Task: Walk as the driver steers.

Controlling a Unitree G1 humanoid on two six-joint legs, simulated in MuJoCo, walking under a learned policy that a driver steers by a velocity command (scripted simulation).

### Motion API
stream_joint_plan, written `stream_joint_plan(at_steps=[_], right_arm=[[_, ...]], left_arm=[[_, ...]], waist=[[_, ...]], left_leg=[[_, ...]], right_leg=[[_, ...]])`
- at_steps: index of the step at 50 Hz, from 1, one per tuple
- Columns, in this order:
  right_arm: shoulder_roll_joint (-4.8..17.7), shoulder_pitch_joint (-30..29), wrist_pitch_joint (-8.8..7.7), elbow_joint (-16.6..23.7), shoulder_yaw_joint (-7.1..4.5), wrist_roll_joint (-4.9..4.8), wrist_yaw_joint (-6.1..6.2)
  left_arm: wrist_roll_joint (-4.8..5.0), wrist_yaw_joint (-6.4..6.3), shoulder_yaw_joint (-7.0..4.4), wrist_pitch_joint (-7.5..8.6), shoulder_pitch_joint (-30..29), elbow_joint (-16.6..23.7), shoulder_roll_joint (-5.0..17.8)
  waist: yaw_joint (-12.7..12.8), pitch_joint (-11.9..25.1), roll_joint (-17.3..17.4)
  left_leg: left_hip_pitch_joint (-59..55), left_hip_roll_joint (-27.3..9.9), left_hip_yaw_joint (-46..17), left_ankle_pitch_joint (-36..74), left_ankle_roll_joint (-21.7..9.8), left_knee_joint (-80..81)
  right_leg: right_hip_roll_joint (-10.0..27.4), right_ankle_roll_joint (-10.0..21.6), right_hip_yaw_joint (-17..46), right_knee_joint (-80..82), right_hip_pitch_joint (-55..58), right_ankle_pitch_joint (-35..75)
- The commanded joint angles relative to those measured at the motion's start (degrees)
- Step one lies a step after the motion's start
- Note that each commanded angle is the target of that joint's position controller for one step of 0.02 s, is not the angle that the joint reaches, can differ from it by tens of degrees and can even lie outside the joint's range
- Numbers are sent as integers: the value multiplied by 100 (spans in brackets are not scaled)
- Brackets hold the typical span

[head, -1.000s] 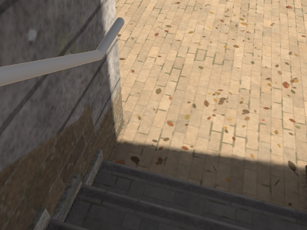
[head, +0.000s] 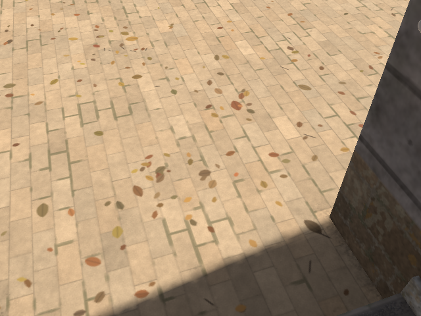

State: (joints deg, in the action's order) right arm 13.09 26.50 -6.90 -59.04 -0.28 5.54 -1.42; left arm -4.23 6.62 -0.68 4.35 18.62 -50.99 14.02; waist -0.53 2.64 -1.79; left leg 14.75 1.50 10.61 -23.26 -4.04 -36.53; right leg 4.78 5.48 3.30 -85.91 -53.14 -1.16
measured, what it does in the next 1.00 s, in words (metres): goes down: right foot 0.17 m lower, then left foot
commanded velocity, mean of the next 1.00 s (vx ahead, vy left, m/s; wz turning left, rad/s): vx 0.23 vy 0.00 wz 0.04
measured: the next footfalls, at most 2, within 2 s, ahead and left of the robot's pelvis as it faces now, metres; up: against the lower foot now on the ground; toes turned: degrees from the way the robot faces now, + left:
right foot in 0.42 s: +0.37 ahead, -0.17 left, -0.17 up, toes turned -20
left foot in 0.84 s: +0.37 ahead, +0.10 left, -0.17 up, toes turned +6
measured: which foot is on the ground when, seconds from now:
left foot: down 0.00-0.44, up 0.46-0.82, down 0.84-1.00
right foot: up 0.00-0.40, down 0.42-0.84, up 0.86-1.00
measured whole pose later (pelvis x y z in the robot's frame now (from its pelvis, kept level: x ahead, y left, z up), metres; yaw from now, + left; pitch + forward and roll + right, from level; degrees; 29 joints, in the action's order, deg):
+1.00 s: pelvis +0.40 +0.02 -0.20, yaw +6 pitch +3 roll -1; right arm 15.0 22.3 -8.6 -46.9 -4.3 2.5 -1.4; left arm -1.4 0.1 -5.6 6.5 1.7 -38.7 17.0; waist -2.0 -0.1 -0.5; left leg 22.1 2.2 1.9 -31.4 -3.6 -51.5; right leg 1.5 -2.0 2.0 -75.2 -41.4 -28.2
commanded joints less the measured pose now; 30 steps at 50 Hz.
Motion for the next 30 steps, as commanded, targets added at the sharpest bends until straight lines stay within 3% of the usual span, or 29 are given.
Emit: stream_joint_plan(at_steps=[1, 2, 3, 4, 5, 6, 7, 8, 10, 11, 12, 13, 14, 15, 16, 17, 18, 19, 20, 21, 22, 23, 24, 25, 26, 27, 28, 29, 30], right_arm=[[238, 458, -358, -134, 153, 111, 99], [525, 564, -329, -257, 84, 161, 81], [626, 485, -297, -195, 60, 152, 54], [636, 600, -284, -277, 64, 180, -1], [362, 981, -274, -582, 128, 215, 100], [72, 1327, -233, -767, 217, 211, 199], [-26, 1632, -213, -927, 261, 245, 231], [-214, 2045, -223, -981, 311, 122, 333], [-447, 2397, -195, -1068, 403, 150, 357], [-502, 2041, -208, -892, 428, 137, 334], [-343, 1770, -198, -741, 412, 119, 246], [-58, 1504, -213, -643, 311, 123, 154], [284, 1313, -211, -612, 186, 42, 100], [460, 1311, -200, -618, 110, -132, 116], [686, 1415, -167, -595, -24, -294, 175], [654, 1554, -93, -705, -41, -296, 256], [549, 1543, 21, -674, -57, -317, 313], [436, 1850, 146, -778, -65, -292, 284], [-259, 1689, 412, -871, 52, -548, 439], [-289, 2000, 452, -876, 62, -730, 450], [-353, 2541, 450, -903, 175, -15, -346], [-435, 1875, 357, -297, 94, -131, -634], [118, 549, 307, 302, -16, -537, -677], [181, 104, 258, 632, 9, -534, -624], [-78, 390, 191, 660, 56, -444, -491], [-346, 187, 144, 697, 95, -326, -354], [-226, 378, 130, 503, 66, -162, -236], [-204, 1056, 140, 113, -43, -198, -221], [-231, 1311, 182, -22, -87, -158, -263]], left_arm=[[7, 116, -73, 48, -303, 237, 57], [23, 95, -43, 43, 1, 141, -20], [-58, 64, -61, 46, 119, 102, 92], [-48, 5, -97, 54, -148, 191, 183], [-70, -58, 7, 64, -616, 316, 40], [-99, -92, 19, 74, -944, 419, -20], [-46, -105, 30, 68, -1024, 456, -48], [-79, -83, 69, 82, -1229, 493, -110], [-80, -13, 82, 51, -1862, 660, -156], [-56, 65, 113, 88, -2030, 660, -132], [-50, 128, 144, 71, -2067, 673, -235], [-20, 169, 116, 54, -2333, 871, -140], [-15, 166, 52, -7, -2413, 960, -21], [-56, 125, 2, -65, -2537, 948, 157], [-70, 64, 8, -110, -2658, 885, 197], [-101, 33, 37, -142, -2752, 787, 197], [-124, -49, 33, -168, -2465, 572, 250], [-112, -168, 16, -161, -2048, 219, 247], [495, -519, -27, -139, -685, -497, 78], [360, -625, -77, -59, 397, -902, 254], [-314, -443, -268, -96, 1873, -937, 749], [-203, -389, -536, -227, 2394, -1138, 1327], [-321, -394, -565, -243, 1912, -943, 1199], [-231, -458, -479, -190, 915, -638, 875], [-103, -356, -340, -133, 183, -482, 646], [212, -323, -296, 76, -665, -274, 650], [179, -384, -310, 230, -846, -233, 621], [61, -433, -315, 406, -996, -89, 595], [-6, -446, -387, 485, -1102, -88, 715]], waist=[[11, -703, 666], [181, -612, 738], [260, -500, 483], [196, -565, 349], [-117, -699, 193], [-250, -776, 217], [-289, -883, 333], [-473, -867, 323], [-585, -1113, 482], [-519, -1188, 228], [-417, -1069, 239], [-383, -1214, 280], [-323, -1338, 395], [-393, -1545, 215], [-526, -1717, 319], [-641, -1727, 304], [-664, -1622, 410], [-702, -1299, 317], [-269, -1321, 194], [52, -462, -163], [443, 1638, -703], [649, 3017, -872], [1008, 2454, -608], [775, 1841, 150], [203, 1236, 330], [-353, 116, 418], [-526, -410, 275], [-712, -381, 317], [-843, -370, 234]], left_leg=[[1253, -1634, -1191, 2501, -830, 1523], [611, -1868, -1446, 3143, -857, 1199], [247, -1966, -1370, 3663, -804, 978], [-102, -2088, -1423, 3967, -738, 855], [-1517, -2249, -1779, 3392, -690, 611], [-2223, -2309, -1898, 3095, -658, 450], [-2390, -2332, -1905, 3180, -700, 475], [-2702, -2077, -1604, 2896, -623, 382], [-2267, -1950, -1328, 3071, -533, 439], [-1387, -1664, -767, 2746, -413, 320], [106, -1369, -169, 2193, -363, 561], [1137, -1278, -70, 1923, -302, 673], [1185, -1352, -143, 1907, -263, 656], [776, -1343, -252, 1794, -167, 326], [0, -1354, -427, 2080, -110, 141], [-602, -1404, -660, 2494, -12, -179], [-1237, -1364, -780, 2832, 52, -650], [-1497, -1252, -794, 2890, 73, -1210], [-670, -767, -625, 3110, -337, -2969], [519, -470, -410, 1561, -315, -4544], [2098, -528, -653, -1807, 567, -5818], [2645, -609, -1065, -3300, 850, -7629], [3933, -709, -1076, -3823, 1105, -8306], [4147, -1074, -1232, -3338, 1023, -7152], [3364, -1317, -1443, -3050, 973, -6502], [2786, -1267, -1443, -2221, 1051, -4992], [1758, -1210, -1308, -1374, 1009, -4486], [935, -1066, -1237, 253, 981, -3372], [591, -949, -1023, 1037, 991, -2957]], right_leg=[[194, 10, -6, 1633, 725, 1310], [196, -53, 325, 1396, 189, 1193], [113, -57, 208, 1423, 86, 898], [88, -69, 212, 1391, -173, 580], [397, -94, 1163, 2290, -1503, 1240], [320, -111, 1180, 2780, -2237, 1387], [290, -118, 1044, 2812, -2436, 1300], [306, -108, 831, 3433, -2466, 1977], [294, -89, 336, 3605, -2139, 2286], [402, -105, 129, 4239, -1004, 3108], [242, -79, -409, 4380, 1018, 3383], [48, -142, -656, 4150, 2296, 3226], [-44, -194, -667, 4158, 2612, 2598], [-81, -225, -631, 4637, 2489, 2183], [-156, -303, -675, 5428, 2024, 1894], [-51, -299, -448, 6113, 1913, 1963], [-89, -364, -453, 6840, 1859, 1980], [-144, -455, -576, 7303, 2504, 2415], [-382, -373, -1212, 7685, 4114, 3225], [-41, -389, -1247, 7693, 6296, 4582], [1279, 1068, 0, 6072, 9772, 6971], [2457, 2112, 367, 4308, 10966, 8977], [2732, 2111, 417, 4558, 10405, 9100], [2537, 1737, 232, 5004, 8961, 7258], [2501, 1517, 38, 5377, 7034, 6072], [1980, 1162, -465, 6001, 4914, 4654], [1651, 1058, -814, 6510, 3338, 4285], [1241, 1101, -1341, 6889, 2532, 3573], [1071, 1099, -1587, 6895, 2355, 3279]])
Keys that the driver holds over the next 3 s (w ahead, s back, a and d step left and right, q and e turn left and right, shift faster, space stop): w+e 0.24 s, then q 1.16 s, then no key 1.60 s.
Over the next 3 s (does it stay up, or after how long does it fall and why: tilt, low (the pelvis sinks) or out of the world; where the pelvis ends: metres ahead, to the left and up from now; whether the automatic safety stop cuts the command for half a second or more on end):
stays up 0.56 0.14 -0.34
